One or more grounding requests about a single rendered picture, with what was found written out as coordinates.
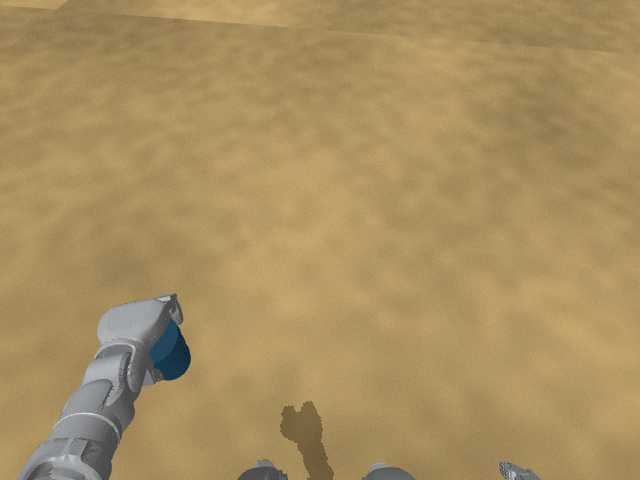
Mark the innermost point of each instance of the right robot hand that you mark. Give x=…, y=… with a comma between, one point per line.
x=512, y=472

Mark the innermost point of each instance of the left robot arm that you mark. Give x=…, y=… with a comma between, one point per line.
x=83, y=441

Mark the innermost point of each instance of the left robot hand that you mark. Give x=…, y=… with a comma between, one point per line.
x=142, y=321

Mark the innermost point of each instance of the cup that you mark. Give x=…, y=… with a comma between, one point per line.
x=171, y=354

